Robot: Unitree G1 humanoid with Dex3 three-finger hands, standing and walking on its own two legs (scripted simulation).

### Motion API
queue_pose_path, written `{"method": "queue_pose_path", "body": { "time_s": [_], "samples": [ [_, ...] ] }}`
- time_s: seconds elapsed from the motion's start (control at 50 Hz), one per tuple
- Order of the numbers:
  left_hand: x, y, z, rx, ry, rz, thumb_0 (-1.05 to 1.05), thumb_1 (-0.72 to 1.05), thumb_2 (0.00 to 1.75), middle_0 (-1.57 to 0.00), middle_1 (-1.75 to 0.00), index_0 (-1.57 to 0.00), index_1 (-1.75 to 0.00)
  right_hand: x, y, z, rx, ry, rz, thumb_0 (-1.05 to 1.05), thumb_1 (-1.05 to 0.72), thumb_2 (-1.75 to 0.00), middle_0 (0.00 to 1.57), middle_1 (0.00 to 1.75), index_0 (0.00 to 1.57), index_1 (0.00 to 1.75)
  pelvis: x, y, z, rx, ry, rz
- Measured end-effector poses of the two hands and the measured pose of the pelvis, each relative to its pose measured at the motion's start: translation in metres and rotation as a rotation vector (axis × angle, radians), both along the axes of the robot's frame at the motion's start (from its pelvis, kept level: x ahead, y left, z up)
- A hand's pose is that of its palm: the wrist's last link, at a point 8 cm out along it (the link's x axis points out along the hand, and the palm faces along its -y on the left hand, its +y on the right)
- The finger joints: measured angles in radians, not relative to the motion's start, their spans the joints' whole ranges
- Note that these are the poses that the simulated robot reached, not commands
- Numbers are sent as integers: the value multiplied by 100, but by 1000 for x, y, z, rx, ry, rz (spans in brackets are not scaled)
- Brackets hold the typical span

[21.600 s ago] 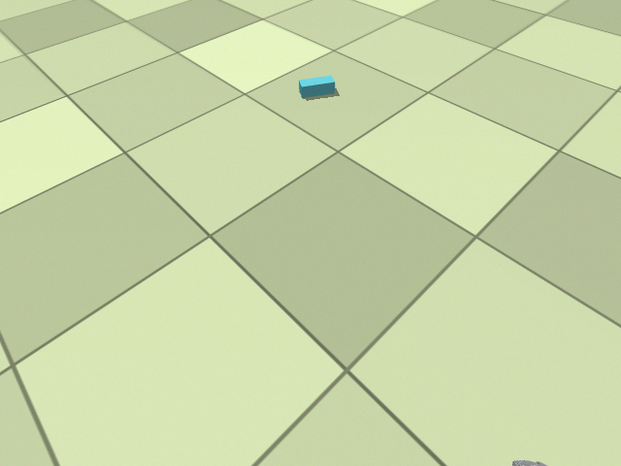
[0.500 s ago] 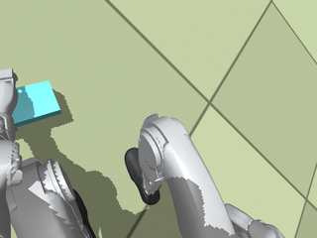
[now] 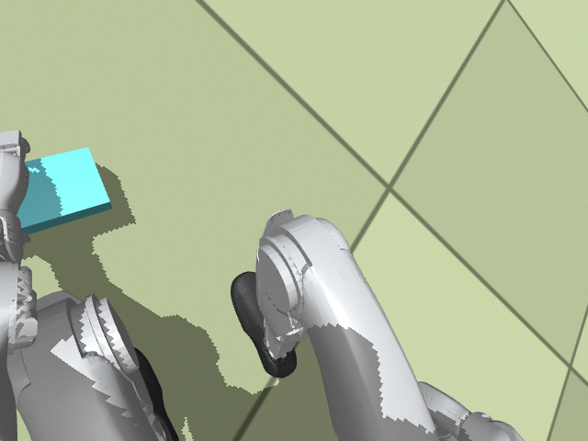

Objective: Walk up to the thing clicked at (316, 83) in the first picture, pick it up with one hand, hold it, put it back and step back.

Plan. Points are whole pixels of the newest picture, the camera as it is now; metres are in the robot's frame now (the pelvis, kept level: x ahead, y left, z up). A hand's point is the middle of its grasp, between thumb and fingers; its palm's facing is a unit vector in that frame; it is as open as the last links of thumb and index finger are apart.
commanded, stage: close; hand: left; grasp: from above
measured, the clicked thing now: (22, 201) +0.45 +0.22 -0.28
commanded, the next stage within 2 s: settle in 0.86 s
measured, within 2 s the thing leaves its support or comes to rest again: leaves its support in 1.24 s
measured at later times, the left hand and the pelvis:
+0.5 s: hand (3, 209) +0.43 +0.23 -0.25, palm faces -0.45 -0.06 -0.89, open 11.9 cm; pelvis +0.00 +0.00 +0.00, yaw +0 degrees
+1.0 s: hand (2, 207) +0.44 +0.23 -0.25, palm faces -0.45 -0.06 -0.89, open 11.9 cm; pelvis +0.00 +0.00 +0.00, yaw +0 degrees
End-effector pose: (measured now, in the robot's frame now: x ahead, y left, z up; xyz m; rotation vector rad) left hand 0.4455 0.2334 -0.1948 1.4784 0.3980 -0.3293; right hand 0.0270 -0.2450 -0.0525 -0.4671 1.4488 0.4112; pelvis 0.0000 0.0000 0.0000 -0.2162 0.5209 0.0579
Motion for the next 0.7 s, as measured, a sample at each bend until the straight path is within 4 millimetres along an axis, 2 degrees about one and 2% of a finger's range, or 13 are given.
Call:
{"method": "queue_pose_path", "body": {
  "time_s": [0.4, 0.7],
  "samples": [
    [-5, 2, 1, 2, 7, -8, 0, -18, 73, -41, -67, -38, -70, 7, -1, 1, -4, -14, 15, 0, -90, -90, 19, 30, 20, 30, 1, 0, 1, 2, 2, 3],
    [-4, 3, 2, 0, 1, -1, 0, -16, 70, -49, -62, -42, -65, 8, -1, 2, -9, -24, 24, 0, -91, -90, 19, 30, 20, 30, -1, 1, 1, 0, -3, 4]
  ]
}}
